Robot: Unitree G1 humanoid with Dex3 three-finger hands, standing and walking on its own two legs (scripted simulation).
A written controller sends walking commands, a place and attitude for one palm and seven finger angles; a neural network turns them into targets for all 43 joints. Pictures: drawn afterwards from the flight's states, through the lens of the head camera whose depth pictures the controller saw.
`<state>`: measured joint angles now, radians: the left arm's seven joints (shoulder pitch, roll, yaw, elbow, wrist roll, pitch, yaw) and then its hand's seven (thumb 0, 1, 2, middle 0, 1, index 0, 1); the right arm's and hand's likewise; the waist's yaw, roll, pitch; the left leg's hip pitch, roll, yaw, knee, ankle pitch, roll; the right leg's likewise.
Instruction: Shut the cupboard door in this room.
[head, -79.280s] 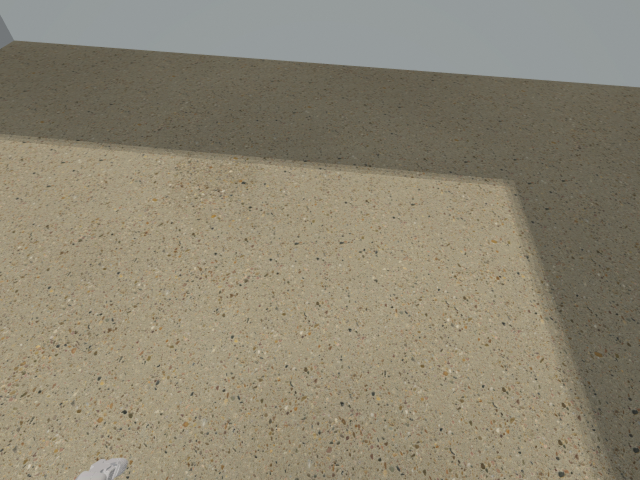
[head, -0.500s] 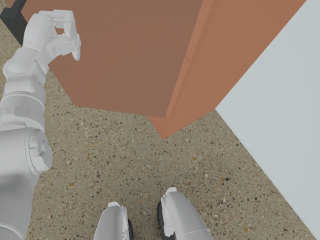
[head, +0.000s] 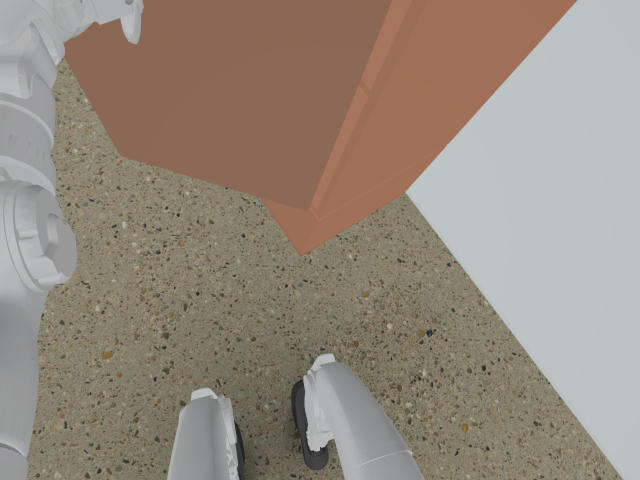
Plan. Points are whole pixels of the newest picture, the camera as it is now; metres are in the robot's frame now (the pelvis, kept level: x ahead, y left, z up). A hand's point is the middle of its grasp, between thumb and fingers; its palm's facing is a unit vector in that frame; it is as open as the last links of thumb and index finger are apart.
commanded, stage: pull the fist back off the door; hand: left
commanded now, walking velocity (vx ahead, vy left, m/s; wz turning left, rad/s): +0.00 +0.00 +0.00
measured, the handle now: out of the picture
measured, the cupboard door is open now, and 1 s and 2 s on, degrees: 42 37 37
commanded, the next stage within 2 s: draw the hand back to the body in 0.90 s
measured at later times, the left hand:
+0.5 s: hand (146, 0) +0.59 +0.08 +0.12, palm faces +0.02 -1.00 -0.03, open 3.1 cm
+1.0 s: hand (161, 72) +0.52 +0.07 +0.11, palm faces +0.00 -1.00 -0.04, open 3.1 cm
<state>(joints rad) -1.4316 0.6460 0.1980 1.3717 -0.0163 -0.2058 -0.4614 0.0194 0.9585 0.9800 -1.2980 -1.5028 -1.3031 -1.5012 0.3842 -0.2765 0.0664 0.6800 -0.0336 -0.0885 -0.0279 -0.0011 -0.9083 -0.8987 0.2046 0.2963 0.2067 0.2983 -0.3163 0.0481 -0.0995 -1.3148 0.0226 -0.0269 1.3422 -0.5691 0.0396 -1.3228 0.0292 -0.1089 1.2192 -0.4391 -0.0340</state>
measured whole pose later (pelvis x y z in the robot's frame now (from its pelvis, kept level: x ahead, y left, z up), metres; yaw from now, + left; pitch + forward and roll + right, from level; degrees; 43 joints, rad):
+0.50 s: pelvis +0.03 +0.00 +0.04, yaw +0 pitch +27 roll -2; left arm -1.10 0.38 0.35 1.24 0.03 -0.41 0.05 0.02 0.89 0.90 -1.30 -1.50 -1.30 -1.50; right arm 0.50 -0.23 0.04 0.62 -0.07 0.01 0.10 0.00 -0.91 -0.90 0.20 0.30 0.21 0.30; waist -0.25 0.07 -0.13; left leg -1.08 0.02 0.02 1.14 -0.54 0.03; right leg -1.12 0.04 -0.05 1.06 -0.42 -0.03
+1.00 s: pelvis +0.02 -0.01 +0.04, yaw +2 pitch +22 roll -1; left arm -0.90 0.21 0.20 1.16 -0.01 -0.52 0.07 0.02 0.89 0.90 -1.30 -1.50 -1.31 -1.50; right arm 0.29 -0.25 0.00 0.62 -0.04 0.03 0.05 0.00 -0.91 -0.90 0.20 0.30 0.20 0.30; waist -0.16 0.03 -0.13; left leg -0.98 -0.01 0.01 1.12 -0.52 0.02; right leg -1.03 0.01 -0.07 1.08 -0.44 -0.04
